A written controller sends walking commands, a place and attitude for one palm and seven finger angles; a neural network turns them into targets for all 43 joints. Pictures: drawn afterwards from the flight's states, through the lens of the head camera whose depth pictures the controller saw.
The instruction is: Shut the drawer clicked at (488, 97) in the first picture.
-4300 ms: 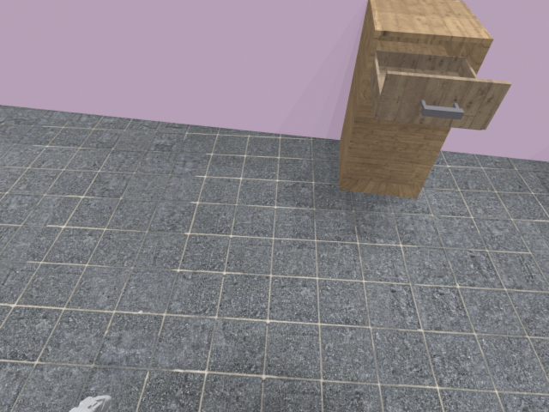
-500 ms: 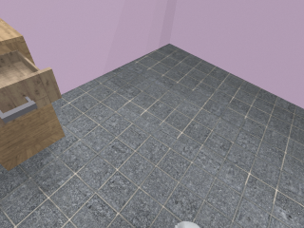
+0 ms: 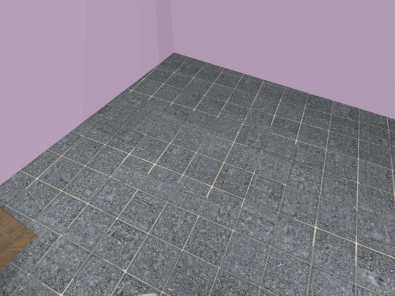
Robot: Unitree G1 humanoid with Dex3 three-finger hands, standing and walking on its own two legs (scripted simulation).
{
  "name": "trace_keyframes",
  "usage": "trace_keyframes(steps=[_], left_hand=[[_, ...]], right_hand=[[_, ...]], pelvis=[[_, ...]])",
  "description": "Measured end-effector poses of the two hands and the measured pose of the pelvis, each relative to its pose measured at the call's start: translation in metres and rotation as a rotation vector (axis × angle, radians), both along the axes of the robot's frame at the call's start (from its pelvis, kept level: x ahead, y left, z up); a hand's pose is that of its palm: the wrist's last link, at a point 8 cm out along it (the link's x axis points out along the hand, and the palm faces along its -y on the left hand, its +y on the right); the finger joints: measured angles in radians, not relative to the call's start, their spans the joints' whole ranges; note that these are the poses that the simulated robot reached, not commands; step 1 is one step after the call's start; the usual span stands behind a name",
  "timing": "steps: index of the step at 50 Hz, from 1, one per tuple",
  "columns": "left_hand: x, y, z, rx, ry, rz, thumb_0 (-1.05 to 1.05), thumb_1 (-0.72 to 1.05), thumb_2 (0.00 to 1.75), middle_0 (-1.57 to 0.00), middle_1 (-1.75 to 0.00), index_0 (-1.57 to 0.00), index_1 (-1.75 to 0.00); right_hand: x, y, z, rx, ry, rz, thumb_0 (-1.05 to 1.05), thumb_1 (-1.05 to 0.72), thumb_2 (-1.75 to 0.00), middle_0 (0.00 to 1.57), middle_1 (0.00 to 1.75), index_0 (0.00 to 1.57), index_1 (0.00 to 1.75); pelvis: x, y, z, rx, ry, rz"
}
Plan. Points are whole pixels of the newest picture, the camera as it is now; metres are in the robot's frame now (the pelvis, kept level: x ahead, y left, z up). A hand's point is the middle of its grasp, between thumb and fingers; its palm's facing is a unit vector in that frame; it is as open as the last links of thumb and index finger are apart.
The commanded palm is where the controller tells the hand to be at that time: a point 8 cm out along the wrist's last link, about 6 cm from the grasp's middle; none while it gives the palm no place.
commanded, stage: turn to face it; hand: left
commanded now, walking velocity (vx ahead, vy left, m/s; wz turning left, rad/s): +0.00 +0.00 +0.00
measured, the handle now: out of the picture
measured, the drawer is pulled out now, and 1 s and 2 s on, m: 0.30 0.30 0.30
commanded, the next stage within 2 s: take the last steps up to it in 1.80 s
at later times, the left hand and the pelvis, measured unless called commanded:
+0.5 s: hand out of the picture +0.15 +0.25 -0.18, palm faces +0.26 -0.95 -0.18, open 7.4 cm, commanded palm none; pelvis +0.14 +0.06 +0.00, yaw +11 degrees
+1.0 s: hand (110, 291) +0.16 +0.20 -0.13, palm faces +0.48 -0.83 -0.28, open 7.4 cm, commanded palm none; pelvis +0.18 -0.01 +0.01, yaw +30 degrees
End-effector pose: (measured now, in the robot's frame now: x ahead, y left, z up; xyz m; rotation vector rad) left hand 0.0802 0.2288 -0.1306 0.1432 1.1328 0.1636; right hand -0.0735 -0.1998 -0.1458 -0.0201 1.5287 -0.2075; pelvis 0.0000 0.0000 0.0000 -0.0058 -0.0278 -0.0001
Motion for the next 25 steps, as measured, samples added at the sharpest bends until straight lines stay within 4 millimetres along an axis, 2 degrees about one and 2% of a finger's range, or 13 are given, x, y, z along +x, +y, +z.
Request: trace_keyframes(steps=[3, 5, 9, 13, 18, 21, 25], left_hand=[[0.005, 0.008, 0.008, 0.032, 0.041, 0.001, -0.02, 0.95, 0.90, -0.20, -0.30, -0.20, -0.30], [0.006, 0.011, 0.010, 0.032, 0.076, 0.003, -0.02, 0.95, 0.90, -0.20, -0.30, -0.20, -0.30], [0.009, 0.012, 0.005, 0.000, 0.126, 0.042, -0.01, 0.94, 0.90, -0.20, -0.30, -0.20, -0.30], [0.010, 0.014, -0.011, -0.050, 0.169, 0.113, 0.00, 0.92, 0.90, -0.20, -0.30, -0.20, -0.30], [0.012, 0.030, -0.038, -0.097, 0.234, 0.203, 0.00, 0.91, 0.90, -0.20, -0.30, -0.20, -0.30], [0.024, 0.046, -0.035, -0.081, 0.236, 0.220, 0.01, 0.91, 0.90, -0.20, -0.30, -0.20, -0.30], [0.050, 0.067, -0.021, -0.046, 0.171, 0.243, 0.01, 0.91, 0.90, -0.20, -0.30, -0.20, -0.30]], right_hand=[[0.080, -0.013, 0.004, -0.028, -0.157, 0.034, 0.01, -0.91, -0.90, 0.20, 0.30, 0.20, 0.30], [0.124, -0.020, 0.008, -0.055, -0.229, 0.056, 0.01, -0.93, -0.90, 0.20, 0.30, 0.20, 0.30], [0.192, -0.024, 0.016, -0.078, -0.303, 0.118, 0.01, -0.95, -0.90, 0.20, 0.30, 0.19, 0.30], [0.247, -0.011, 0.018, -0.085, -0.307, 0.212, 0.01, -0.94, -0.90, 0.20, 0.30, 0.19, 0.30], [0.303, 0.016, 0.012, -0.108, -0.324, 0.310, 0.01, -0.92, -0.90, 0.20, 0.30, 0.20, 0.30], [0.317, 0.028, 0.016, -0.104, -0.327, 0.330, 0.00, -0.92, -0.90, 0.20, 0.30, 0.20, 0.30], [0.326, 0.037, 0.022, -0.097, -0.307, 0.352, 0.00, -0.92, -0.90, 0.20, 0.30, 0.20, 0.30]], pelvis=[[0.023, 0.001, 0.007, -0.001, 0.005, 0.002], [0.038, 0.003, 0.010, -0.004, 0.007, 0.010], [0.068, 0.012, 0.010, -0.014, 0.005, 0.041], [0.097, 0.025, 0.004, -0.025, 0.000, 0.090], [0.127, 0.047, -0.014, -0.024, 0.002, 0.146], [0.133, 0.053, -0.010, -0.025, 0.002, 0.161], [0.139, 0.055, -0.001, -0.030, 0.014, 0.197]])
